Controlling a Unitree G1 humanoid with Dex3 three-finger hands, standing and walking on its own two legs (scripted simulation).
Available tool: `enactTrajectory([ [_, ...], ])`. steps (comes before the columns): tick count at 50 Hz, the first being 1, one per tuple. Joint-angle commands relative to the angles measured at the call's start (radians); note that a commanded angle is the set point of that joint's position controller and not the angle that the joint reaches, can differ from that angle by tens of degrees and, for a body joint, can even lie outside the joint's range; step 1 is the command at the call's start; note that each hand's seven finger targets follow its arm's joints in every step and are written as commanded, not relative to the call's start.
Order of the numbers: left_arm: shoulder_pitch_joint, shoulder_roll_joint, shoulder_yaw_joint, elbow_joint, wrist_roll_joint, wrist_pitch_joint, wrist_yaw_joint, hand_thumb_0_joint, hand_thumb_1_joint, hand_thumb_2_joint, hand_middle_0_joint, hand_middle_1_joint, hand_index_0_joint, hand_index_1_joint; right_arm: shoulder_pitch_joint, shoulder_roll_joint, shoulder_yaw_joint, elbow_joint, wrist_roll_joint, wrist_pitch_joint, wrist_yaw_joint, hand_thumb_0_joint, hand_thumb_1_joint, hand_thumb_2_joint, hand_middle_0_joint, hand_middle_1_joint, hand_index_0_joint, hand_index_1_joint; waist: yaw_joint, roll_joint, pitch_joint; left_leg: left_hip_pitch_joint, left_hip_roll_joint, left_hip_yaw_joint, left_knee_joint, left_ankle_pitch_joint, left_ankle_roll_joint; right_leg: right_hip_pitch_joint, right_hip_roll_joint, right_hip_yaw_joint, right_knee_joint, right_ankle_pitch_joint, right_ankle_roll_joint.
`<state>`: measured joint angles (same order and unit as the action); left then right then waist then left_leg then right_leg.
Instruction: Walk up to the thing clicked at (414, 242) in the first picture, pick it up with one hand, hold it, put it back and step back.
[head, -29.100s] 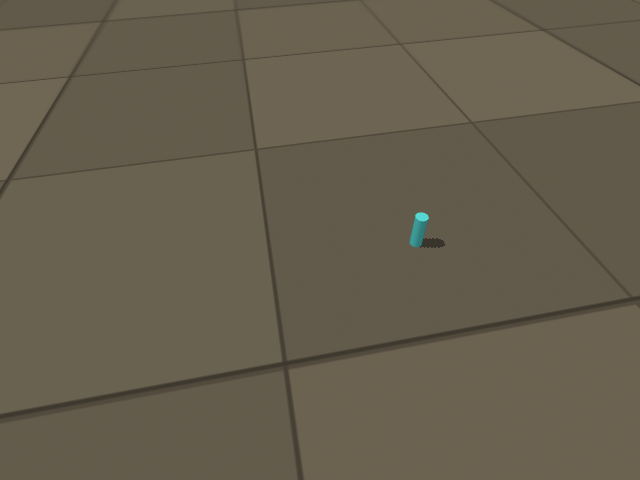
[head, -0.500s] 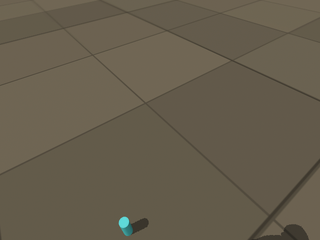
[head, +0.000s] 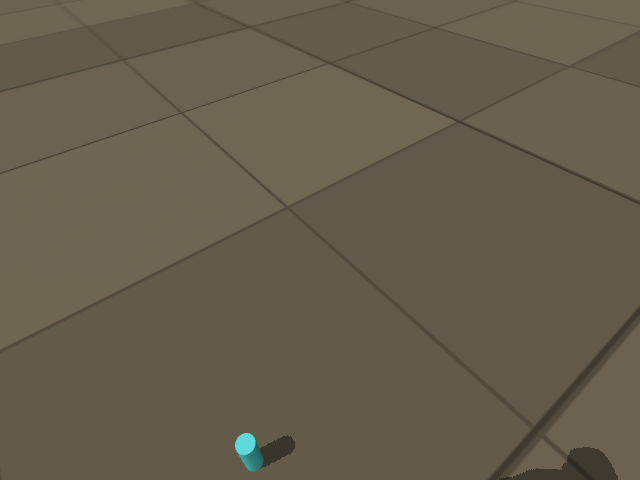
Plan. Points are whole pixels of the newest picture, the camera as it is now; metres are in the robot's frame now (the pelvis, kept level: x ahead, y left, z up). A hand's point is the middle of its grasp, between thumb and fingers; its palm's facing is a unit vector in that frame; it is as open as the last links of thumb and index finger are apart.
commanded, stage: stand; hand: left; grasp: from the side
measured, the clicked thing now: (250, 452) +0.36 +0.26 -0.70
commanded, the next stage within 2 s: step back in 1.10 s
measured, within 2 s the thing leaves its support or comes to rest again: neither
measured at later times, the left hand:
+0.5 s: hand out of the picture +0.09 +0.24 -0.16, palm faces -0.01 -0.94 -0.34, open 7.4 cm
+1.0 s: hand out of the picture +0.11 +0.25 -0.15, palm faces -0.01 -0.94 -0.34, open 7.4 cm
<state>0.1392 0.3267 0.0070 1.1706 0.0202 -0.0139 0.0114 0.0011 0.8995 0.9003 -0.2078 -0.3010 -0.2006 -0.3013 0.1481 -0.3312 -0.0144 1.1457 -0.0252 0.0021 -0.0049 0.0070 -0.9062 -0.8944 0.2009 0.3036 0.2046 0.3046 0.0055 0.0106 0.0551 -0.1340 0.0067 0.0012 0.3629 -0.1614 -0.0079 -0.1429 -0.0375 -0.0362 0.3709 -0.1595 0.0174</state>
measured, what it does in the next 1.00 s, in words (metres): stands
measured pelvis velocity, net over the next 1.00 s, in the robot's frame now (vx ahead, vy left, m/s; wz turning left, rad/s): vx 0.04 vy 0.00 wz -0.01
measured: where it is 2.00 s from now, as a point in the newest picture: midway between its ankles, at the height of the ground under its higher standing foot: outside the picture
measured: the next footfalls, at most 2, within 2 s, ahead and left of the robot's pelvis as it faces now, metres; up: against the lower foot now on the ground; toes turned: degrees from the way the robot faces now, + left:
right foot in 1.84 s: -0.09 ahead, -0.09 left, +0.00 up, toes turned -2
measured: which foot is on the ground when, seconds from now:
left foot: down 0.00-1.00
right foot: down 0.00-1.00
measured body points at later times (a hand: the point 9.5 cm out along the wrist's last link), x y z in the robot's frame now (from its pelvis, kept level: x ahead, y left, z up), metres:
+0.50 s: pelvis +0.02 +0.00 +0.00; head +0.03 -0.01 +0.45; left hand +0.09 +0.29 -0.13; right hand +0.09 -0.30 -0.14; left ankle +0.03 +0.12 -0.75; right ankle +0.03 -0.13 -0.75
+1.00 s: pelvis +0.04 +0.00 +0.00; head +0.05 -0.01 +0.45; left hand +0.11 +0.29 -0.13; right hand +0.11 -0.30 -0.13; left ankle +0.03 +0.12 -0.75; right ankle +0.03 -0.13 -0.75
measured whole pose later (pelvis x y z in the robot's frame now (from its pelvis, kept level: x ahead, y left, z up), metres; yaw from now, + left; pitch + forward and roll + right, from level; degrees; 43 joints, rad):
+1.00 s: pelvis +0.04 +0.00 +0.00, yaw -1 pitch -2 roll +0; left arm 0.10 0.33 0.01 1.16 0.01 -0.01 0.00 0.00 0.90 0.90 -0.21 -0.30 -0.20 -0.30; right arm 0.10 -0.34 0.00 1.14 -0.02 -0.01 -0.01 0.01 -0.91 -0.89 0.20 0.30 0.20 0.30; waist 0.00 0.01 0.06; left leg -0.08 0.01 0.01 0.31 -0.18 -0.01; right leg -0.10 -0.03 -0.03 0.32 -0.18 0.02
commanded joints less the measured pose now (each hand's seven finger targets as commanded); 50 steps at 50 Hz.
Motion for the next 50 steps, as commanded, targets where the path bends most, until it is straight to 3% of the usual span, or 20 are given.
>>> enactTrajectory([
  [1,-0.045,0.209,0.031,-0.05,0.002,-0.019,0.01,0.0,0.9,0.9,-0.2,-0.3,-0.2,-0.301,-0.042,-0.19,-0.028,-0.053,0.006,-0.019,-0.007,0.0,-0.9,-0.9,0.2,0.3,0.2,0.3,0.004,-0.003,-0.022,-0.048,0.099,-0.102,-0.093,-0.076,0.026,0.003,-0.094,0.106,-0.099,-0.073,-0.025],
  [6,-0.045,0.21,0.031,-0.051,0.002,-0.014,0.007,0.0,0.9,0.9,-0.2,-0.3,-0.2,-0.301,-0.042,-0.197,-0.027,-0.052,0.007,-0.017,-0.007,0.0,-0.9,-0.9,0.2,0.3,0.2,0.3,0.002,-0.003,-0.005,-0.064,0.099,-0.108,-0.103,-0.116,0.025,-0.016,-0.086,0.102,-0.103,-0.116,-0.026],
  [9,-0.043,0.211,0.032,-0.051,0.002,-0.016,0.006,0.0,0.9,0.9,-0.2,-0.3,-0.2,-0.301,-0.039,-0.195,-0.025,-0.054,0.006,-0.019,-0.006,0.0,-0.9,-0.9,0.2,0.3,0.2,0.3,0.001,-0.01,-0.026,-0.052,0.102,-0.106,-0.094,-0.088,0.026,-0.003,-0.092,0.104,-0.098,-0.087,-0.027],
  [15,-0.062,0.206,0.033,-0.057,-0.005,-0.019,0.007,0.0,0.9,0.9,-0.2,-0.3,-0.2,-0.301,-0.042,-0.196,-0.021,-0.047,0.007,-0.028,-0.01,0.0,-0.9,-0.9,0.2,0.3,0.2,0.3,-0.002,-0.004,-0.061,-0.012,0.112,-0.096,-0.086,0.056,0.024,0.039,-0.102,0.103,-0.081,0.064,-0.03],
  [22,-0.058,0.201,0.033,-0.056,-0.006,-0.018,0.007,0.0,0.9,0.9,-0.2,-0.3,-0.2,-0.301,-0.052,-0.205,-0.023,-0.046,0.01,-0.028,-0.013,0.0,-0.9,-0.9,0.2,0.3,0.2,0.3,-0.002,-0.012,-0.082,0.03,0.119,-0.084,-0.077,0.13,0.027,0.058,-0.103,0.095,-0.082,0.149,-0.025],
  [29,-0.076,0.206,0.037,-0.056,-0.006,-0.015,0.007,0.0,0.9,0.9,-0.2,-0.3,-0.2,-0.301,-0.067,-0.204,-0.023,-0.048,0.008,-0.026,-0.013,0.0,-0.9,-0.9,0.2,0.3,0.2,0.3,-0.001,-0.012,-0.057,0.025,0.121,-0.086,-0.1,0.093,0.019,0.047,-0.099,0.094,-0.095,0.093,-0.023],
  [41,-0.083,0.208,0.04,-0.065,-0.006,-0.017,0.006,0.0,0.9,0.9,-0.2,-0.3,-0.2,-0.3,-0.078,-0.209,-0.024,-0.055,0.01,-0.029,-0.013,0.0,-0.9,-0.9,0.2,0.3,0.2,0.3,-0.006,-0.014,-0.087,0.051,0.126,-0.076,-0.086,0.157,0.022,0.068,-0.105,0.094,-0.09,0.179,-0.025],
  [50,-0.087,0.213,0.04,-0.071,-0.007,-0.015,0.004,0.0,0.9,0.9,-0.2,-0.3,-0.2,-0.3,-0.077,-0.208,-0.022,-0.054,0.01,-0.028,-0.012,0.0,-0.9,-0.9,0.2,0.3,0.2,0.3,-0.006,-0.013,-0.067,0.035,0.122,-0.077,-0.104,0.126,0.013,0.061,-0.101,0.095,-0.1,0.133,-0.025],
])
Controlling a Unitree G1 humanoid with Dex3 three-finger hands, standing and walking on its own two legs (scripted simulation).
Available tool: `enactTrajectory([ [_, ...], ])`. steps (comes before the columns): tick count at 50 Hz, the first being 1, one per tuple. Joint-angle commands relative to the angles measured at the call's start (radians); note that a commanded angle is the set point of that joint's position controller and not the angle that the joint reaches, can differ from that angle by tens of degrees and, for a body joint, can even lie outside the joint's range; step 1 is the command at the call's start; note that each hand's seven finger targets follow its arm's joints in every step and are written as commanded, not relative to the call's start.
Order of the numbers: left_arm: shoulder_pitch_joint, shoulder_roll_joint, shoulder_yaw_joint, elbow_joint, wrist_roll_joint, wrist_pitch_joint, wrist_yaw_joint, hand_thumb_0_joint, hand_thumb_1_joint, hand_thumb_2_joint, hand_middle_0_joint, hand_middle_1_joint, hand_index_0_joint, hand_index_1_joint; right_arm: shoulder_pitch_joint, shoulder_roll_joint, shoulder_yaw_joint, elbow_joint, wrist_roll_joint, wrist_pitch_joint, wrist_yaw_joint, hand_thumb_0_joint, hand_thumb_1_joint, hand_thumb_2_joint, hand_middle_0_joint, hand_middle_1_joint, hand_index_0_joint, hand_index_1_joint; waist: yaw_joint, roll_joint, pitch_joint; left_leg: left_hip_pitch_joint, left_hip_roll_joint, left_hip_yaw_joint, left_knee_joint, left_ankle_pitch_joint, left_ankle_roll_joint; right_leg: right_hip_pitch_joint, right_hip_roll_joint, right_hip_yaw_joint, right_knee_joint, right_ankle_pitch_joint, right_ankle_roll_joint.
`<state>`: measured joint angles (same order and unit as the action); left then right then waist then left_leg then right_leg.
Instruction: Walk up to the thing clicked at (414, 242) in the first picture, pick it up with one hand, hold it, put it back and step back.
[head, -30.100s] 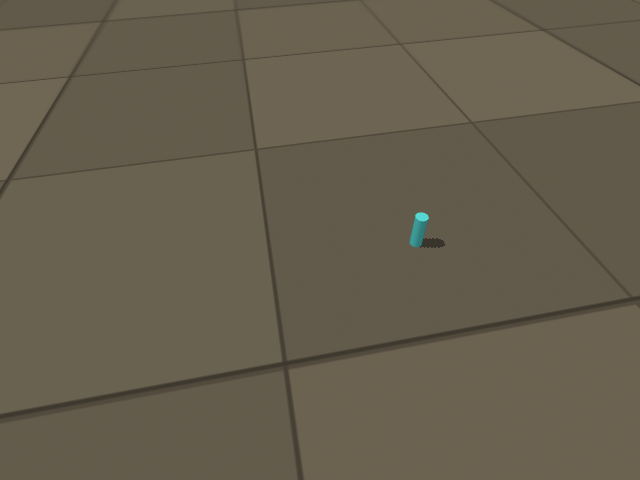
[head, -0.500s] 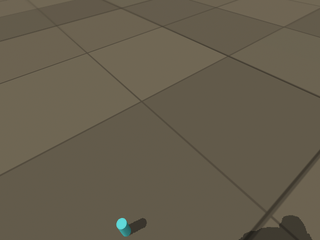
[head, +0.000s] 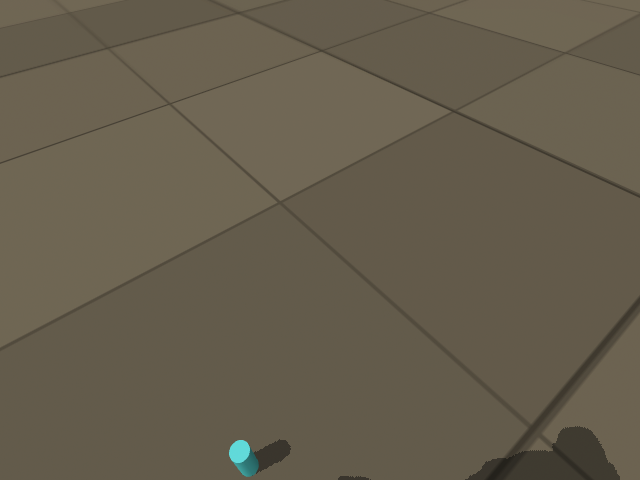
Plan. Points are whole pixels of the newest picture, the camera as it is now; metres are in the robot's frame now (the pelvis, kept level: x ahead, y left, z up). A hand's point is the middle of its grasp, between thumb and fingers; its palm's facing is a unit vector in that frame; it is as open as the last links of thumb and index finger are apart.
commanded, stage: stand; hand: left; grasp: from the side
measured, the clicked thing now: (244, 459) +0.32 +0.26 -0.70
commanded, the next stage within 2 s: step back in 0.10 s
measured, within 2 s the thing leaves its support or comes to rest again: neither
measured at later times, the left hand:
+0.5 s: hand out of the picture +0.09 +0.31 -0.18, palm faces +0.00 -0.92 -0.38, open 7.4 cm
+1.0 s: hand out of the picture -0.05 +0.28 -0.16, palm faces -0.07 -0.91 -0.40, open 7.4 cm
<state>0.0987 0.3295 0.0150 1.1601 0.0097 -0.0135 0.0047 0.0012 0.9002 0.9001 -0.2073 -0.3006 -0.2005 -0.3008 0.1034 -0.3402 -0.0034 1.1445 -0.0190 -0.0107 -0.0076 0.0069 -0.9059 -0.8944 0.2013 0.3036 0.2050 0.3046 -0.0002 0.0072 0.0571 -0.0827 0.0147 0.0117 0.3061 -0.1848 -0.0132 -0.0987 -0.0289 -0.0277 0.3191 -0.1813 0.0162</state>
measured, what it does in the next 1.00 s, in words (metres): walks backwards: right foot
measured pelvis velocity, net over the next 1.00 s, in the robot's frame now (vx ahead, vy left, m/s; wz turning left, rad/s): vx -0.16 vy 0.03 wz -0.07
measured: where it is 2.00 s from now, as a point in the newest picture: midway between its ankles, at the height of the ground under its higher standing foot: outside the picture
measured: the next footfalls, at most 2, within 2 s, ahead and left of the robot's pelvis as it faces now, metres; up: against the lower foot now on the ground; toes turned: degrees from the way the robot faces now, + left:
right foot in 0.84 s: -0.12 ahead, -0.09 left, +0.00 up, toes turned -1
left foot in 1.20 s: -0.18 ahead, +0.15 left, +0.00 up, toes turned -2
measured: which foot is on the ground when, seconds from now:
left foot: down 0.00-0.88, up 0.90-1.00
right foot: down 0.00-0.42, up 0.44-0.82, down 0.84-1.00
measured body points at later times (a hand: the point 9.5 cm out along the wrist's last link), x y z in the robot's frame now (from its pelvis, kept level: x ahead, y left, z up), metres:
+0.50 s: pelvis -0.06 +0.04 -0.03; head +0.01 +0.07 +0.41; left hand +0.09 +0.36 -0.16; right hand +0.01 -0.28 -0.14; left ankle -0.05 +0.13 -0.75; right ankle -0.03 -0.12 -0.71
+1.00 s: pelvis -0.16 +0.03 -0.02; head -0.11 +0.01 +0.42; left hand -0.05 +0.33 -0.13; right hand -0.08 -0.30 -0.15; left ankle -0.15 +0.15 -0.68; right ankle -0.16 -0.09 -0.75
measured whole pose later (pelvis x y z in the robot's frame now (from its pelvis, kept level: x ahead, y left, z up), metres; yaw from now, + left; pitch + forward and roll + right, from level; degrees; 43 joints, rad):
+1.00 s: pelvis -0.16 +0.03 -0.02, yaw -4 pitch -2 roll +1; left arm 0.18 0.34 0.07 0.85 0.03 0.04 0.01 0.00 0.90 0.90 -0.21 -0.30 -0.20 -0.30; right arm 0.14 -0.40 -0.05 0.88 0.00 0.05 -0.02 0.01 -0.90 -0.89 0.20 0.30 0.21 0.30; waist 0.00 0.02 0.16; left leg -0.49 -0.12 -0.12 1.11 -0.49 0.00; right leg -0.27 0.01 0.05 0.64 -0.33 -0.02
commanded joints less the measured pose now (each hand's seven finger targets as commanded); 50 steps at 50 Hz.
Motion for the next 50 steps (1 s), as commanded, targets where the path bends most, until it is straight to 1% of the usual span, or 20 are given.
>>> enactTrajectory([
  [1,-0.037,0.209,0.032,-0.06,0.004,-0.016,0.01,0.0,0.9,0.9,-0.2,-0.3,-0.2,-0.3,-0.04,-0.209,-0.036,-0.052,0.005,-0.016,-0.01,0.0,-0.9,-0.9,0.2,0.3,0.2,0.3,0.004,-0.002,-0.076,-0.01,0.117,-0.088,-0.041,0.134,0.022,0.017,-0.11,0.089,-0.054,0.148,-0.024],
  [4,-0.042,0.214,0.032,-0.064,0.005,-0.018,0.011,0.0,0.9,0.9,-0.2,-0.3,-0.2,-0.3,-0.037,-0.208,-0.038,-0.055,0.003,-0.015,-0.008,0.0,-0.9,-0.9,0.2,0.3,0.2,0.3,0.0,-0.009,-0.091,-0.003,0.121,-0.089,-0.039,0.156,0.025,0.024,-0.114,0.087,-0.048,0.167,-0.025],
  [5,-0.038,0.289,0.076,-0.092,-0.017,-0.01,0.014,0.0,0.9,0.9,-0.2,-0.3,-0.2,-0.3,-0.068,-0.261,-0.058,-0.08,0.013,0.003,0.0,0.0,-0.9,-0.9,0.2,0.3,0.2,0.3,0.003,-0.023,0.011,-0.079,0.097,-0.098,0.074,0.304,0.053,-0.051,-0.1,0.097,0.038,0.335,-0.036],
  [9,-0.027,0.279,0.088,-0.16,-0.018,0.002,0.021,0.0,0.9,0.9,-0.2,-0.3,-0.2,-0.3,-0.017,-0.235,-0.071,-0.131,0.027,0.022,0.004,0.0,-0.9,-0.9,0.2,0.3,0.2,0.3,-0.013,-0.04,-0.15,-0.068,0.074,-0.057,0.216,0.343,0.067,-0.008,-0.129,0.103,0.121,0.423,-0.1],
  [12,-0.053,0.3,0.094,-0.209,-0.011,0.015,0.021,0.0,0.9,0.9,-0.2,-0.3,-0.2,-0.3,-0.011,-0.229,-0.079,-0.157,0.025,0.039,0.004,0.0,-0.9,-0.9,0.2,0.3,0.2,0.3,-0.01,-0.082,-0.155,-0.097,0.01,-0.034,0.353,0.201,0.058,-0.083,-0.209,0.184,0.106,0.396,-0.176],
  [16,-0.143,0.334,0.105,-0.291,0.018,0.026,0.023,0.0,0.9,0.9,-0.2,-0.3,-0.2,-0.3,0.089,-0.214,-0.092,-0.191,0.016,0.064,0.02,0.0,-0.9,-0.9,0.2,0.3,0.2,0.3,-0.047,-0.238,-0.108,-0.134,-0.043,-0.065,0.6,-0.326,0.072,-0.252,-0.335,0.259,0.085,0.296,-0.271],
  [18,-0.178,0.317,0.095,-0.317,0.019,0.03,0.027,0.0,0.9,0.9,-0.2,-0.3,-0.2,-0.3,0.14,-0.22,-0.099,-0.191,0.02,0.056,0.024,0.0,-0.9,-0.9,0.2,0.3,0.2,0.3,-0.072,-0.208,-0.102,-0.129,-0.017,-0.067,0.435,-0.208,0.074,-0.237,-0.269,0.192,0.198,0.284,-0.206],
  [19,-0.162,0.286,0.087,-0.32,0.012,0.038,0.024,0.0,0.9,0.9,-0.2,-0.3,-0.2,-0.3,0.137,-0.233,-0.104,-0.19,0.014,0.045,0.02,0.0,-0.9,-0.9,0.2,0.3,0.2,0.3,-0.064,-0.115,-0.087,-0.149,0.012,-0.074,0.258,0.033,0.069,-0.212,-0.181,0.131,0.294,0.19,-0.144],
  [20,-0.128,0.236,0.079,-0.334,-0.003,0.049,0.025,0.0,0.9,0.9,-0.2,-0.3,-0.2,-0.3,0.115,-0.292,-0.118,-0.209,-0.008,0.035,0.015,0.0,-0.9,-0.9,0.2,0.3,0.2,0.3,-0.045,0.108,-0.07,-0.151,0.151,-0.278,0.115,0.309,0.093,-0.27,-0.018,0.066,0.494,0.01,-0.077],
  [21,-0.098,0.199,0.076,-0.336,-0.006,0.059,0.032,0.0,0.9,0.9,-0.2,-0.3,-0.2,-0.3,0.098,-0.352,-0.129,-0.228,-0.026,0.024,0.011,0.0,-0.9,-0.9,0.2,0.3,0.2,0.3,-0.025,0.21,-0.053,-0.09,0.253,-0.442,0.056,0.496,0.133,-0.401,0.122,0.12,0.616,-0.416,-0.051],
  [23,-0.069,0.229,0.082,-0.321,0.001,0.067,0.048,0.0,0.9,0.9,-0.2,-0.3,-0.2,-0.3,0.056,-0.379,-0.136,-0.26,-0.016,0.02,0.002,0.0,-0.9,-0.9,0.2,0.3,0.2,0.3,-0.037,0.174,-0.104,-0.106,0.324,-0.486,0.07,0.55,0.205,-0.386,0.149,0.254,0.81,-0.475,-0.053],
  [26,0.014,0.245,0.081,-0.306,-0.008,0.064,0.043,0.0,0.9,0.9,-0.2,-0.3,-0.2,-0.3,-0.03,-0.284,-0.117,-0.303,-0.021,0.015,-0.022,0.0,-0.9,-0.9,0.2,0.3,0.2,0.3,0.027,0.116,-0.102,-0.04,0.202,-0.269,0.154,0.492,0.185,-0.439,0.126,0.245,0.892,-0.322,-0.042],
  [34,-0.006,0.234,0.102,-0.378,0.005,0.045,0.027,0.0,0.9,0.9,-0.2,-0.3,-0.2,-0.3,0.111,-0.278,-0.124,-0.33,-0.008,0.013,-0.032,0.0,-0.9,-0.9,0.2,0.3,0.2,0.3,-0.057,0.109,-0.119,0.101,0.257,-0.275,0.206,0.549,0.276,-0.412,0.092,0.176,0.701,-0.358,0.007],
  [38,0.073,0.227,0.108,-0.364,0.009,0.041,0.017,0.0,0.9,0.9,-0.2,-0.3,-0.2,-0.3,0.061,-0.297,-0.12,-0.364,-0.007,0.02,-0.027,0.0,-0.9,-0.9,0.2,0.3,0.2,0.3,-0.028,0.132,-0.146,0.003,0.253,-0.25,0.211,0.381,0.256,-0.274,0.055,0.096,0.491,-0.313,-0.01],
  [42,0.191,0.229,0.119,-0.323,0.023,0.03,0.012,0.0,0.9,0.9,-0.2,-0.3,-0.2,-0.3,0.013,-0.284,-0.11,-0.37,0.01,0.036,-0.018,0.0,-0.9,-0.9,0.2,0.3,0.2,0.3,0.031,0.086,-0.153,-0.225,0.177,-0.184,0.283,0.127,0.138,-0.015,0.025,0.085,0.142,-0.022,-0.068],
  [43,0.178,0.294,0.138,-0.335,0.038,0.025,0.011,0.0,0.9,0.9,-0.2,-0.3,-0.2,-0.3,0.025,-0.242,-0.098,-0.374,0.017,0.038,-0.015,0.0,-0.9,-0.9,0.2,0.3,0.2,0.3,0.02,-0.084,-0.118,-0.417,0.071,-0.141,0.415,-0.072,0.067,0.022,-0.138,0.348,0.085,-0.017,-0.128],
  [44,0.107,0.397,0.155,-0.369,0.023,0.029,0.007,0.0,0.9,0.9,-0.2,-0.3,-0.2,-0.3,-0.033,-0.224,-0.1,-0.382,0.02,0.043,-0.024,0.0,-0.9,-0.9,0.2,0.3,0.2,0.3,0.058,-0.309,-0.039,-0.403,-0.121,-0.046,0.68,-0.403,0.02,-0.209,-0.352,0.584,-0.033,0.018,-0.319],
  [45,0.042,0.394,0.153,-0.417,0.037,0.018,0.012,0.0,0.9,0.9,-0.2,-0.3,-0.2,-0.3,-0.015,-0.258,-0.113,-0.366,0.015,0.048,-0.027,0.0,-0.9,-0.9,0.2,0.3,0.2,0.3,0.036,-0.256,0.01,-0.366,-0.095,-0.167,0.87,-0.447,0.01,-0.3,-0.404,0.646,-0.028,0.112,-0.363],
  [47,-0.03,0.289,0.127,-0.428,0.016,0.014,0.021,0.0,0.9,0.9,-0.2,-0.3,-0.2,-0.3,0.078,-0.24,-0.101,-0.322,0.028,0.045,-0.022,0.0,-0.9,-0.9,0.2,0.3,0.2,0.3,-0.032,-0.091,0.0,-0.4,-0.141,-0.212,0.918,-0.333,0.012,-0.207,-0.223,0.338,0.09,0.327,-0.252],
  [50,-0.016,0.259,0.126,-0.451,0.026,0.019,0.026,0.0,0.9,0.9,-0.2,-0.3,-0.2,-0.3,0.112,-0.243,-0.087,-0.315,0.028,0.03,-0.028,0.0,-0.9,-0.9,0.2,0.3,0.2,0.3,-0.003,-0.155,-0.047,-0.418,-0.128,-0.154,0.844,-0.31,-0.007,-0.078,-0.179,0.246,0.145,0.398,-0.232],
])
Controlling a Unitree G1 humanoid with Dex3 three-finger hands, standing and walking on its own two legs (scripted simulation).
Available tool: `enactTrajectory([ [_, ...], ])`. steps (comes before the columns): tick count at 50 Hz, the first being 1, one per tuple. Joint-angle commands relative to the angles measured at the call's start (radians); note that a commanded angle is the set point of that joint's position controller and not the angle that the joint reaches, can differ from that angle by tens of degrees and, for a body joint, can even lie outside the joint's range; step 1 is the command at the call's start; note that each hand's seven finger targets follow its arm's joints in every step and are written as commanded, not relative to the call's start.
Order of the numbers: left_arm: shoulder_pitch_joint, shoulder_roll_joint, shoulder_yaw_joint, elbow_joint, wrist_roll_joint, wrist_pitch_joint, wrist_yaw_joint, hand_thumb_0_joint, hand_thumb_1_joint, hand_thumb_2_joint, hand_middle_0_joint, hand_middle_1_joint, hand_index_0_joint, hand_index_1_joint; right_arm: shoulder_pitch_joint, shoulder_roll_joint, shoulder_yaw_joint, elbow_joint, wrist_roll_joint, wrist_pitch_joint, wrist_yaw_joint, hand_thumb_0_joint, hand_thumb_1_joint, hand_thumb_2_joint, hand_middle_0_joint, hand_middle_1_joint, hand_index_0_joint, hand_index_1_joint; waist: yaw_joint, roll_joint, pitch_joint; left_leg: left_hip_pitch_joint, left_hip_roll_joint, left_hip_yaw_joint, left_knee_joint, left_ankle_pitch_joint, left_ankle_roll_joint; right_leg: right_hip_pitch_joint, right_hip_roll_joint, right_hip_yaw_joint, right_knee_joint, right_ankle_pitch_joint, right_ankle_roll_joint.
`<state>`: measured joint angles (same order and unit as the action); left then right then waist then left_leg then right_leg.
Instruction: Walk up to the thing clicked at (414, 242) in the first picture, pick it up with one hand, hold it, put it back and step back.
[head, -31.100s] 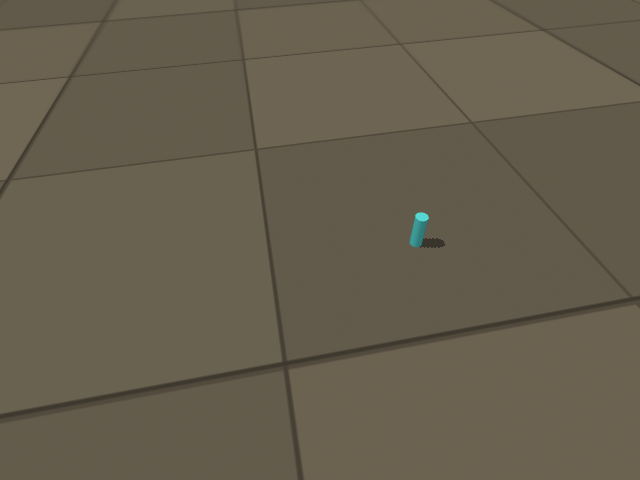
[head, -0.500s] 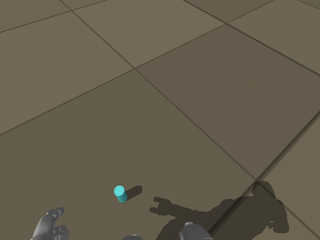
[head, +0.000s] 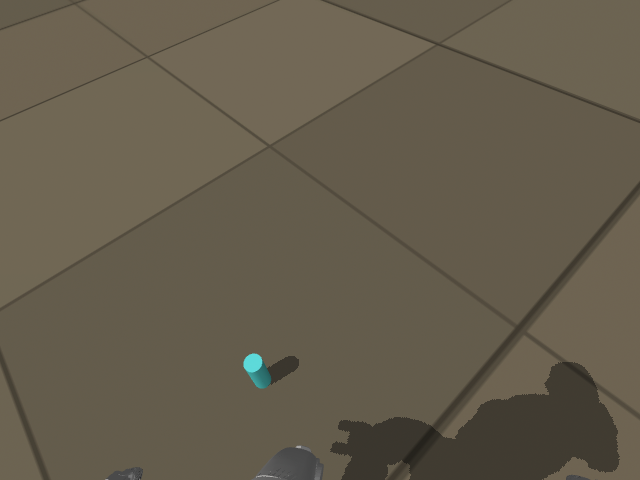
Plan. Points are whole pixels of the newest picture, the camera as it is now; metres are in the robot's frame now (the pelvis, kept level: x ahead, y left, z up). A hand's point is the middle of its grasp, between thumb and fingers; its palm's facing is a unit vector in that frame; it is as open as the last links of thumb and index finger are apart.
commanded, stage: step back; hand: left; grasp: from the side
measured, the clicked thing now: (258, 371) +0.47 +0.27 -0.68
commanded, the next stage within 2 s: none
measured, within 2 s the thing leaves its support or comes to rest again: neither
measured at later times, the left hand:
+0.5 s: hand out of the picture -0.06 +0.28 -0.15, palm faces +0.01 -0.92 -0.38, open 7.4 cm
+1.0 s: hand out of the picture -0.20 +0.25 -0.14, palm faces +0.07 -0.91 -0.40, open 7.4 cm
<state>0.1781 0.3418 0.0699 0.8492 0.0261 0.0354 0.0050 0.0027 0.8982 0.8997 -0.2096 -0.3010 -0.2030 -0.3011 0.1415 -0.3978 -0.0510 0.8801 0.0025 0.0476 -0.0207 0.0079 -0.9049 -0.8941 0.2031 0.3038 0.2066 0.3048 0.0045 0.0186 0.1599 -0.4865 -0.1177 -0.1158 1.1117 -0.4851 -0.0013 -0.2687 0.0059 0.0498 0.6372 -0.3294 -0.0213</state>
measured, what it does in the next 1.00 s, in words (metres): walks backwards: left foot, then right foot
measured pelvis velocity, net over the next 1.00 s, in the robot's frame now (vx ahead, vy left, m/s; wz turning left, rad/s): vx -0.32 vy -0.03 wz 0.07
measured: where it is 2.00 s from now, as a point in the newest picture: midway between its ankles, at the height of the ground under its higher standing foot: outside the picture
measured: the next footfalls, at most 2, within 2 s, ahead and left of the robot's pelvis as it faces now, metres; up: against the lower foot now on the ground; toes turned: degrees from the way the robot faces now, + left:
left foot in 0.20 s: -0.03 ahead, +0.12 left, +0.00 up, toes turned +2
right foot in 0.58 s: -0.17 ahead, -0.15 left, +0.00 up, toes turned +2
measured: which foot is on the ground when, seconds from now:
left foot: up 0.00-0.18, down 0.20-0.62, up 0.64-0.88, down 0.90-1.00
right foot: down 0.00-0.22, up 0.24-0.56, down 0.58-0.92, up 0.94-1.00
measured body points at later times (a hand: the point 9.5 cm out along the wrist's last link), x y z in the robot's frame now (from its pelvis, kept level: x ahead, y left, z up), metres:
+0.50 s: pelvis -0.15 +0.00 +0.00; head -0.09 +0.02 +0.44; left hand -0.06 +0.32 -0.13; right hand -0.02 -0.31 -0.10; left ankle -0.07 +0.12 -0.73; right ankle -0.19 -0.16 -0.67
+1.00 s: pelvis -0.32 -0.03 -0.01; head -0.27 -0.02 +0.44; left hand -0.21 +0.30 -0.12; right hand -0.23 -0.34 -0.13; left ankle -0.30 +0.09 -0.73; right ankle -0.26 -0.16 -0.69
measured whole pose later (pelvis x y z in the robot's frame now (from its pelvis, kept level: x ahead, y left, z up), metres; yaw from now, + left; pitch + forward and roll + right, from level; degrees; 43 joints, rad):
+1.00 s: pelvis -0.32 -0.03 -0.01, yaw +4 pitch -3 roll +1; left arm 0.10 0.40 0.08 0.79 0.01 0.07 0.02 0.00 0.90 0.90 -0.21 -0.30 -0.20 -0.30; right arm 0.21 -0.37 -0.04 0.88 -0.03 0.03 0.00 0.01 -0.90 -0.89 0.20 0.30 0.21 0.30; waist -0.01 -0.03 0.19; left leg -0.30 -0.04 -0.03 0.68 -0.32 0.02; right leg -0.47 0.03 0.09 0.99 -0.51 -0.01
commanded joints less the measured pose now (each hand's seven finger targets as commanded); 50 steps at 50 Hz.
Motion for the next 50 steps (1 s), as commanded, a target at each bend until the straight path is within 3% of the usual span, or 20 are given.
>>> enactTrajectory([
  [1,-0.064,0.234,0.066,-0.139,0.009,-0.027,0.026,0.0,0.9,0.9,-0.2,-0.3,-0.2,-0.3,0.066,-0.18,-0.036,-0.055,0.004,-0.029,-0.017,0.0,-0.9,-0.9,0.2,0.3,0.2,0.3,0.013,-0.158,-0.163,-0.029,0.007,-0.006,-0.014,-0.021,-0.023,0.149,-0.213,0.16,-0.161,0.555,-0.199],
  [6,-0.017,0.261,0.066,-0.145,0.004,-0.01,0.025,0.0,0.9,0.9,-0.2,-0.3,-0.2,-0.3,0.058,-0.164,-0.038,-0.074,-0.012,-0.037,-0.007,0.0,-0.9,-0.9,0.2,0.3,0.2,0.3,0.033,-0.22,-0.197,0.09,0.073,0.097,-0.409,0.011,-0.007,0.189,-0.228,0.171,-0.09,0.544,-0.178],
  [9,-0.049,0.249,0.051,-0.167,-0.01,0.006,0.016,0.0,0.9,0.9,-0.2,-0.3,-0.2,-0.3,0.127,-0.186,-0.058,-0.05,-0.03,-0.05,-0.002,0.0,-0.9,-0.9,0.2,0.3,0.2,0.3,-0.013,-0.125,-0.223,0.295,0.125,0.06,-0.7,0.334,0.024,0.041,-0.17,0.136,0.014,0.359,-0.094],
  [10,-0.016,0.213,0.042,-0.173,-0.014,0.009,0.013,0.0,0.9,0.9,-0.2,-0.3,-0.2,-0.3,0.108,-0.268,-0.078,-0.067,-0.05,-0.053,0.0,0.0,-0.9,-0.9,0.2,0.3,0.2,0.3,-0.001,0.075,-0.23,0.381,0.325,-0.212,-0.722,0.455,0.101,-0.144,-0.053,0.08,0.151,0.113,-0.035],
  [11,-0.095,0.235,0.058,-0.181,-0.02,0.008,0.027,0.0,0.9,0.9,-0.2,-0.3,-0.2,-0.3,0.067,-0.36,-0.092,-0.088,-0.036,-0.047,0.011,0.0,-0.9,-0.9,0.2,0.3,0.2,0.3,-0.054,0.244,-0.207,0.236,0.498,-0.402,-0.777,0.589,0.267,-0.159,0.085,0.017,0.357,-0.307,0.003],
  [12,-0.126,0.247,0.066,-0.169,-0.003,0.011,0.036,0.0,0.9,0.9,-0.2,-0.3,-0.2,-0.3,0.064,-0.346,-0.096,-0.086,-0.042,-0.052,0.007,0.0,-0.9,-0.9,0.2,0.3,0.2,0.3,-0.064,0.166,-0.18,0.171,0.523,-0.439,-0.782,0.567,0.309,-0.155,0.092,0.141,0.524,-0.333,-0.002],
  [15,-0.006,0.233,0.066,-0.112,-0.025,0.01,0.029,0.0,0.9,0.9,-0.2,-0.3,-0.2,-0.3,-0.036,-0.245,-0.063,-0.103,-0.035,-0.056,-0.011,0.0,-0.9,-0.9,0.2,0.3,0.2,0.3,0.031,0.094,-0.156,0.259,0.396,-0.166,-0.691,0.68,0.231,-0.243,0.094,0.156,0.661,-0.2,-0.005],
  [23,0.003,0.218,0.066,-0.12,-0.011,0.001,0.014,0.0,0.9,0.9,-0.2,-0.3,-0.2,-0.3,0.032,-0.237,-0.071,-0.128,-0.037,-0.046,-0.013,0.0,-0.9,-0.9,0.2,0.3,0.2,0.3,-0.038,0.145,-0.204,0.386,0.395,-0.124,-0.633,0.65,0.264,-0.173,0.036,0.063,0.333,-0.208,0.053],
  [28,0.189,0.207,0.07,-0.022,-0.005,-0.011,0.0,0.0,0.9,0.9,-0.2,-0.3,-0.2,-0.3,-0.042,-0.269,-0.076,-0.15,-0.027,-0.016,-0.004,0.0,-0.9,-0.9,0.2,0.3,0.2,0.3,0.04,0.172,-0.266,0.208,0.327,-0.061,-0.57,0.392,0.164,0.125,0.023,-0.064,-0.181,0.036,0.001],
  [29,0.189,0.236,0.078,-0.02,0.011,-0.016,0.002,0.0,0.9,0.9,-0.2,-0.3,-0.2,-0.3,-0.036,-0.232,-0.065,-0.152,-0.018,-0.012,-0.001,0.0,-0.9,-0.9,0.2,0.3,0.2,0.3,0.038,0.103,-0.233,0.089,0.277,-0.045,-0.503,0.268,0.106,0.157,-0.02,0.024,-0.211,0.038,-0.018],
  [30,0.159,0.327,0.103,-0.047,0.026,-0.023,0.001,0.0,0.9,0.9,-0.2,-0.3,-0.2,-0.3,-0.024,-0.168,-0.049,-0.169,-0.007,-0.014,0.0,0.0,-0.9,-0.9,0.2,0.3,0.2,0.3,0.027,-0.15,-0.192,-0.116,0.1,0.003,-0.319,0.058,0.032,0.175,-0.216,0.353,-0.266,0.005,-0.092],
  [31,0.067,0.44,0.123,-0.092,0.023,-0.016,0.002,0.0,0.9,0.9,-0.2,-0.3,-0.2,-0.3,-0.074,-0.175,-0.058,-0.173,-0.007,-0.012,-0.018,0.0,-0.9,-0.9,0.2,0.3,0.2,0.3,0.077,-0.337,-0.143,-0.057,0.019,0.003,-0.063,-0.131,-0.003,-0.107,-0.424,0.55,-0.365,-0.003,-0.266],
  [32,-0.001,0.417,0.113,-0.122,0.019,-0.024,0.008,0.0,0.9,0.9,-0.2,-0.3,-0.2,-0.3,-0.073,-0.217,-0.071,-0.162,-0.011,-0.008,-0.02,0.0,-0.9,-0.9,0.2,0.3,0.2,0.3,0.044,-0.27,-0.074,-0.014,0.055,-0.09,0.085,-0.104,-0.012,-0.238,-0.444,0.551,-0.386,-0.006,-0.29],
  [35,-0.14,0.296,0.085,-0.145,0.02,-0.027,0.021,0.0,0.9,0.9,-0.2,-0.3,-0.2,-0.3,0.058,-0.197,-0.058,-0.097,0.005,-0.019,-0.016,0.0,-0.9,-0.9,0.2,0.3,0.2,0.3,-0.043,-0.161,-0.078,0.012,-0.001,-0.042,0.138,0.032,-0.009,-0.155,-0.239,0.174,-0.211,0.283,-0.175],
  [41,-0.009,0.276,0.074,-0.132,0.019,-0.01,0.03,0.0,0.9,0.9,-0.2,-0.3,-0.2,-0.3,0.037,-0.166,-0.043,-0.109,-0.018,-0.033,-0.008,0.0,-0.9,-0.9,0.2,0.3,0.2,0.3,0.048,-0.213,-0.164,0.027,0.069,0.071,-0.34,-0.023,-0.007,0.161,-0.243,0.166,-0.109,0.418,-0.166],
  [43,-0.034,0.281,0.067,-0.144,0.003,0.002,0.026,0.0,0.9,0.9,-0.2,-0.3,-0.2,-0.3,0.108,-0.158,-0.048,-0.078,-0.022,-0.038,-0.006,0.0,-0.9,-0.9,0.2,0.3,0.2,0.3,0.012,-0.21,-0.202,0.155,0.077,0.129,-0.574,0.116,0.004,0.145,-0.234,0.154,-0.03,0.446,-0.152],
  [45,-0.002,0.244,0.047,-0.149,-0.007,0.013,0.02,0.0,0.9,0.9,-0.2,-0.3,-0.2,-0.3,0.126,-0.201,-0.065,-0.066,-0.035,-0.045,-0.008,0.0,-0.9,-0.9,0.2,0.3,0.2,0.3,0.018,-0.101,-0.236,0.306,0.176,-0.019,-0.707,0.331,0.047,-0.002,-0.164,0.112,0.075,0.296,-0.074],
  [46,-0.01,0.202,0.034,-0.165,-0.016,0.011,0.017,0.0,0.9,0.9,-0.2,-0.3,-0.2,-0.3,0.084,-0.316,-0.086,-0.085,-0.04,-0.042,-0.004,0.0,-0.9,-0.9,0.2,0.3,0.2,0.3,0.015,0.145,-0.226,0.335,0.403,-0.329,-0.726,0.462,0.173,-0.205,0.005,-0.005,0.238,-0.033,-0.008],
  [47,-0.088,0.249,0.063,-0.163,-0.012,0.013,0.033,0.0,0.9,0.9,-0.2,-0.3,-0.2,-0.3,0.069,-0.379,-0.095,-0.101,-0.033,-0.042,0.003,0.0,-0.9,-0.9,0.2,0.3,0.2,0.3,-0.043,0.212,-0.212,0.181,0.529,-0.464,-0.769,0.546,0.314,-0.159,0.053,0.037,0.454,-0.334,0.011],
  [50,-0.035,0.237,0.063,-0.113,-0.026,0.02,0.03,0.0,0.9,0.9,-0.2,-0.3,-0.2,-0.3,-0.019,-0.261,-0.059,-0.102,-0.042,-0.049,-0.013,0.0,-0.9,-0.9,0.2,0.3,0.2,0.3,0.032,0.069,-0.171,0.187,0.405,-0.197,-0.683,0.674,0.253,-0.186,0.077,0.148,0.661,-0.224,-0.009],
])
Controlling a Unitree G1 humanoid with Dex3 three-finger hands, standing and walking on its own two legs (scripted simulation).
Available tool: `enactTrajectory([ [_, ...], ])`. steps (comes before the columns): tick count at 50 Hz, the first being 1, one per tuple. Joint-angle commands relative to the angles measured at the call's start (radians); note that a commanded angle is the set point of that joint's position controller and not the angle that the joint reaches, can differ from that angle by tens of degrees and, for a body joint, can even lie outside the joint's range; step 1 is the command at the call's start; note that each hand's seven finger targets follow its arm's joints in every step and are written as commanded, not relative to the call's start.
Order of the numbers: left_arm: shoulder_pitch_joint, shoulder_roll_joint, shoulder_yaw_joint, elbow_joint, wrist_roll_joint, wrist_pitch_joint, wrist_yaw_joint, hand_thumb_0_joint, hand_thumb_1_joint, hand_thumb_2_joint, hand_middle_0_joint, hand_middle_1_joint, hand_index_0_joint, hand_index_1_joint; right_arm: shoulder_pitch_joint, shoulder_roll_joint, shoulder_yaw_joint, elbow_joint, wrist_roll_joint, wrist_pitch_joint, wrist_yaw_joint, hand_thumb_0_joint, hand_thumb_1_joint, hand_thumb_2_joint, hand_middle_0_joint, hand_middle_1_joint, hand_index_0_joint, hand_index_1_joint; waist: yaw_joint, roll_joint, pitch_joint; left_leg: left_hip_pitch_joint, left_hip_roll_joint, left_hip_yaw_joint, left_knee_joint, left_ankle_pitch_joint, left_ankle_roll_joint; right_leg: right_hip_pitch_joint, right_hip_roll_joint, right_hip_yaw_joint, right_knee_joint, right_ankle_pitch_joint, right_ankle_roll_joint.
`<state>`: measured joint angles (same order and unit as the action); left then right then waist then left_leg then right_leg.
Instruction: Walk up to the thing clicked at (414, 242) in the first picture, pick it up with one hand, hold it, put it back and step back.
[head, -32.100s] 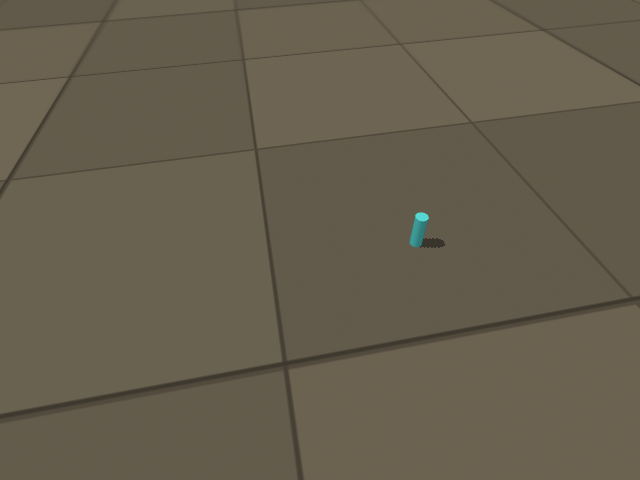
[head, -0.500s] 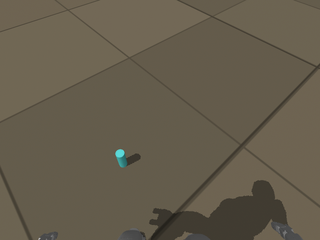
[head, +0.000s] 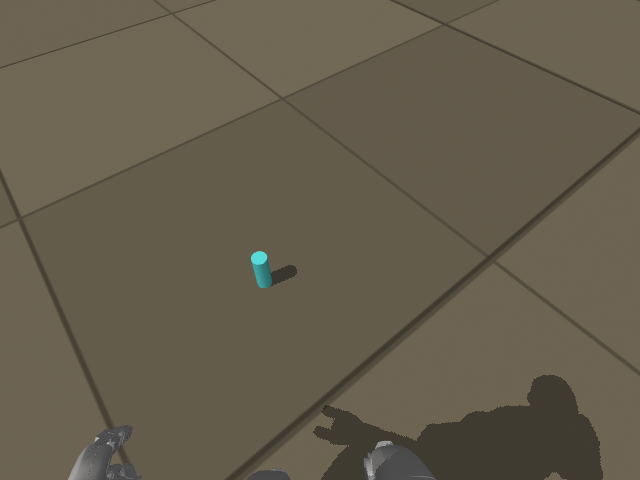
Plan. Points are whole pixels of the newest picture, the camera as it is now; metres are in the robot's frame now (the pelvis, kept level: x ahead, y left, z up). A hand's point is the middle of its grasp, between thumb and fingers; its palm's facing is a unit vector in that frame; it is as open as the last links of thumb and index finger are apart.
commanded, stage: step back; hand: left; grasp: from the side
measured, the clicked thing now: (262, 270) +0.81 +0.24 -0.67
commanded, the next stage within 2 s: stand in 1.42 s
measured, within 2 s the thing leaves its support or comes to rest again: neither
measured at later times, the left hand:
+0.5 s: hand out of the picture -0.10 +0.25 -0.12, palm faces +0.03 -0.89 -0.45, open 7.4 cm
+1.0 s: hand out of the picture -0.13 +0.23 -0.13, palm faces +0.07 -0.92 -0.39, open 7.4 cm
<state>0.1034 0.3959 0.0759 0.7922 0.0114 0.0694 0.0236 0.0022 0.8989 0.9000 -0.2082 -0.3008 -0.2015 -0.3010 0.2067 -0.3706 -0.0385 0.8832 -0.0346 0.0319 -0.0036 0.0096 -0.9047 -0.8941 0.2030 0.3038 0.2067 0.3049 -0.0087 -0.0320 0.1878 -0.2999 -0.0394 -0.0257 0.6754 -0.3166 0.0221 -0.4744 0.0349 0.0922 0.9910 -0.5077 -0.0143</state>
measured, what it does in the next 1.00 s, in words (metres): walks backwards: right foot, then left foot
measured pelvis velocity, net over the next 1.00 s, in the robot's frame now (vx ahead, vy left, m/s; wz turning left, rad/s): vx -0.17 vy -0.04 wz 0.03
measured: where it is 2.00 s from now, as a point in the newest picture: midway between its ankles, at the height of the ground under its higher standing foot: outside the picture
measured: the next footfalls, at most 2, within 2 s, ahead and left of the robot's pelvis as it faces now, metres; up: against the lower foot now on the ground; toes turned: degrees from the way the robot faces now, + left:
right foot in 0.22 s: -0.10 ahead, -0.14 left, +0.00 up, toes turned +1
left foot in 0.56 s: -0.15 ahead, +0.10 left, +0.00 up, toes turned +1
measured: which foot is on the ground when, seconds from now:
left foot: down 0.00-0.26, up 0.28-0.54, down 0.56-0.84, up 0.86-1.00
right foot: up 0.00-0.20, down 0.22-1.00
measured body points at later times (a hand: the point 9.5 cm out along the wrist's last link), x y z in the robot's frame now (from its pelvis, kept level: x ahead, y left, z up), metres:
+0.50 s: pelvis -0.17 -0.04 +0.01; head -0.14 -0.06 +0.45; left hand -0.10 +0.29 -0.09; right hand -0.09 -0.36 -0.13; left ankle -0.17 +0.11 -0.68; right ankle -0.13 -0.14 -0.72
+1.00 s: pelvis -0.17 -0.04 +0.01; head -0.16 -0.05 +0.46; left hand -0.13 +0.28 -0.10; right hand -0.08 -0.36 -0.12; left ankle -0.14 +0.10 -0.68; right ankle -0.14 -0.14 -0.72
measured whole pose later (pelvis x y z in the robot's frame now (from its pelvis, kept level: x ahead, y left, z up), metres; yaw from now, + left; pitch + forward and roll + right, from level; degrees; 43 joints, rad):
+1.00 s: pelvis -0.17 -0.04 +0.01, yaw +2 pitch -3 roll +0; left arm 0.25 0.34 0.07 0.98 0.03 -0.05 -0.01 0.00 0.90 0.90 -0.21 -0.30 -0.20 -0.30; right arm 0.23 -0.40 -0.07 0.98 -0.04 0.00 0.01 0.01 -0.91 -0.89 0.20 0.30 0.21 0.30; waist 0.03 0.04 0.07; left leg -0.40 0.00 -0.07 0.90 -0.43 0.01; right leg -0.25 0.01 -0.04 0.58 -0.28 -0.04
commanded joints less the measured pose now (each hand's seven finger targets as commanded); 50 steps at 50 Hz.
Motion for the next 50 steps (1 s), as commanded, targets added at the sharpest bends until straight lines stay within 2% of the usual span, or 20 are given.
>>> enactTrajectory([
  [1,0.074,0.191,0.057,-0.041,-0.008,-0.016,0.008,0.0,0.9,0.9,-0.2,-0.3,-0.2,-0.3,-0.102,-0.279,-0.072,-0.112,-0.001,-0.032,-0.034,0.0,-0.9,-0.9,0.2,0.3,0.2,0.3,0.053,0.135,-0.192,-0.017,0.314,-0.244,-0.232,0.488,0.22,0.03,0.044,0.08,0.308,-0.021,-0.008],
  [6,0.057,0.164,0.051,-0.042,0.007,-0.029,-0.01,0.0,0.9,0.9,-0.2,-0.3,-0.2,-0.3,-0.034,-0.268,-0.076,-0.12,-0.011,-0.016,-0.029,0.0,-0.9,-0.9,0.2,0.3,0.2,0.3,-0.008,0.208,-0.205,0.112,0.289,-0.225,-0.205,0.403,0.225,0.056,0.009,-0.015,-0.042,-0.037,0.032],
  [10,0.189,0.158,0.049,0.036,0.013,-0.049,-0.009,0.0,0.9,0.9,-0.2,-0.3,-0.2,-0.3,-0.086,-0.289,-0.075,-0.129,0.01,0.013,-0.02,0.0,-0.9,-0.9,0.2,0.3,0.2,0.3,0.047,0.22,-0.304,0.072,0.241,-0.162,-0.109,0.296,0.147,0.294,0.007,-0.119,-0.551,0.189,-0.001],
  [11,0.192,0.191,0.061,0.048,0.024,-0.055,-0.007,0.0,0.9,0.9,-0.2,-0.3,-0.2,-0.3,-0.075,-0.249,-0.064,-0.126,0.016,0.017,-0.016,0.0,-0.9,-0.9,0.2,0.3,0.2,0.3,0.041,0.165,-0.281,-0.068,0.192,-0.14,-0.057,0.148,0.089,0.369,-0.029,-0.038,-0.578,0.212,-0.022],
  [12,0.193,0.265,0.081,0.037,0.039,-0.062,-0.007,0.0,0.9,0.9,-0.2,-0.3,-0.2,-0.3,-0.072,-0.191,-0.048,-0.144,0.018,0.013,-0.015,0.0,-0.9,-0.9,0.2,0.3,0.2,0.3,0.042,-0.057,-0.227,-0.296,0.045,-0.083,0.108,-0.092,0.023,0.399,-0.2,0.254,-0.623,0.121,-0.078],
  [13,0.121,0.395,0.106,0.001,0.042,-0.056,-0.007,0.0,0.9,0.9,-0.2,-0.3,-0.2,-0.3,-0.137,-0.199,-0.062,-0.158,0.018,0.016,-0.034,0.0,-0.9,-0.9,0.2,0.3,0.2,0.3,0.101,-0.268,-0.18,-0.259,-0.05,-0.103,0.353,-0.299,-0.023,0.087,-0.457,0.521,-0.733,0.076,-0.263],
  [14,0.06,0.381,0.104,-0.024,0.035,-0.064,-0.001,0.0,0.9,0.9,-0.2,-0.3,-0.2,-0.3,-0.141,-0.241,-0.081,-0.15,0.018,0.02,-0.036,0.0,-0.9,-0.9,0.2,0.3,0.2,0.3,0.07,-0.191,-0.097,-0.218,-0.004,-0.216,0.496,-0.275,-0.034,-0.05,-0.496,0.547,-0.759,0.06,-0.296],
  [17,-0.043,0.244,0.068,-0.027,0.04,-0.078,0.009,0.0,0.9,0.9,-0.2,-0.3,-0.2,-0.3,-0.033,-0.222,-0.065,-0.08,0.028,0.007,-0.027,0.0,-0.9,-0.9,0.2,0.3,0.2,0.3,-0.014,-0.063,-0.122,-0.224,-0.064,-0.155,0.544,-0.115,-0.033,0.095,-0.274,0.164,-0.581,0.296,-0.172],
  [23,0.095,0.264,0.084,0.012,0.044,-0.09,-0.004,0.0,0.9,0.9,-0.2,-0.3,-0.2,-0.3,-0.07,-0.223,-0.063,-0.063,-0.002,-0.016,-0.001,0.0,-0.9,-0.9,0.2,0.3,0.2,0.3,0.09,-0.149,-0.137,-0.229,0.018,-0.064,0.167,-0.2,-0.05,0.294,-0.294,0.238,-0.652,-0.234,-0.172],
  [27,0.048,0.27,0.066,0.022,0.036,-0.074,-0.017,0.0,0.9,0.9,-0.2,-0.3,-0.2,-0.3,0.056,-0.201,-0.075,0.02,0.005,-0.034,0.016,0.0,-0.9,-0.9,0.2,0.3,0.2,0.3,0.013,-0.15,-0.136,0.154,0.002,0.058,-0.217,-0.095,0.008,0.063,-0.256,0.117,-0.631,-0.207,-0.123],
  [28,0.085,0.225,0.044,0.031,0.037,-0.068,-0.02,0.0,0.9,0.9,-0.2,-0.3,-0.2,-0.3,0.087,-0.209,-0.086,0.044,0.0,-0.043,0.014,0.0,-0.9,-0.9,0.2,0.3,0.2,0.3,0.001,-0.049,-0.145,0.265,0.003,0.021,-0.294,-0.079,0.014,-0.008,-0.195,0.051,-0.513,-0.2,-0.094],
  [30,0.019,0.167,0.031,0.021,0.008,-0.072,-0.02,0.0,0.9,0.9,-0.2,-0.3,-0.2,-0.3,0.076,-0.357,-0.107,0.024,-0.02,-0.056,0.006,0.0,-0.9,-0.9,0.2,0.3,0.2,0.3,-0.044,0.259,-0.107,0.116,0.393,-0.626,-0.514,-0.703,0.189,-0.196,-0.04,-0.108,-0.149,-0.081,0.007],
  [31,-0.032,0.242,0.052,0.028,0.018,-0.078,-0.021,0.0,0.9,0.9,-0.2,-0.3,-0.2,-0.3,0.024,-0.352,-0.107,0.011,-0.01,-0.063,0.008,0.0,-0.9,-0.9,0.2,0.3,0.2,0.3,-0.041,0.14,-0.012,-0.04,0.401,-0.617,-0.538,-0.669,0.228,-0.12,-0.078,0.01,-0.074,-0.027,0.001],
  [33,0.057,0.188,0.039,0.068,0.005,-0.091,-0.036,0.0,0.9,0.9,-0.2,-0.3,-0.2,-0.3,-0.061,-0.255,-0.073,0.002,-0.013,-0.081,0.001,0.0,-0.9,-0.9,0.2,0.3,0.2,0.3,0.025,0.085,-0.07,0.078,0.28,-0.364,-0.438,-0.336,0.159,-0.069,-0.078,-0.005,-0.108,0.093,-0.005],
  [37,0.088,0.189,0.043,0.104,0.012,-0.099,-0.05,0.0,0.9,0.9,-0.2,-0.3,-0.2,-0.3,-0.042,-0.273,-0.085,0.006,-0.016,-0.067,0.011,0.0,-0.9,-0.9,0.2,0.3,0.2,0.3,-0.001,0.213,-0.107,-0.038,0.245,-0.235,-0.408,-0.346,0.141,0.147,-0.045,-0.108,-0.269,0.06,0.008],
  [40,0.19,0.17,0.05,0.156,0.02,-0.113,-0.035,0.0,0.9,0.9,-0.2,-0.3,-0.2,-0.3,-0.063,-0.227,-0.074,0.003,-0.008,-0.041,0.012,0.0,-0.9,-0.9,0.2,0.3,0.2,0.3,0.067,0.139,-0.109,-0.173,0.182,-0.132,-0.211,-0.355,0.089,0.399,0.001,-0.132,-0.497,0.17,-0.006],
  [41,0.219,0.199,0.06,0.158,0.03,-0.121,-0.025,0.0,0.9,0.9,-0.2,-0.3,-0.2,-0.3,-0.024,-0.173,-0.056,0.001,-0.005,-0.036,0.009,0.0,-0.9,-0.9,0.2,0.3,0.2,0.3,0.073,0.026,-0.122,-0.248,0.131,-0.085,-0.052,-0.319,0.062,0.486,-0.044,-0.014,-0.58,0.096,-0.021],
  [42,0.243,0.287,0.076,0.151,0.039,-0.131,-0.016,0.0,0.9,0.9,-0.2,-0.3,-0.2,-0.3,-0.049,-0.123,-0.043,-0.033,0.002,-0.04,0.008,0.0,-0.9,-0.9,0.2,0.3,0.2,0.3,0.09,-0.18,-0.123,-0.392,-0.013,-0.007,0.206,-0.28,0.008,0.453,-0.291,0.437,-0.772,-0.208,-0.115],
  [43,0.183,0.342,0.086,0.123,0.039,-0.133,-0.017,0.0,0.9,0.9,-0.2,-0.3,-0.2,-0.3,-0.067,-0.197,-0.064,-0.019,-0.006,-0.037,-0.003,0.0,-0.9,-0.9,0.2,0.3,0.2,0.3,0.086,-0.108,-0.06,-0.318,0.025,-0.105,0.302,-0.278,0.001,0.254,-0.433,0.585,-0.837,-0.399,-0.209],
  [50,0.072,0.247,0.052,0.101,0.023,-0.145,-0.014,0.0,0.9,0.9,-0.2,-0.3,-0.2,-0.3,0.037,-0.181,-0.063,0.052,0.0,-0.047,0.016,0.0,-0.9,-0.9,0.2,0.3,0.2,0.3,0.022,-0.101,-0.106,-0.094,0.09,-0.026,0.119,-0.103,-0.021,0.153,-0.281,0.155,-0.684,0.11,-0.155],
])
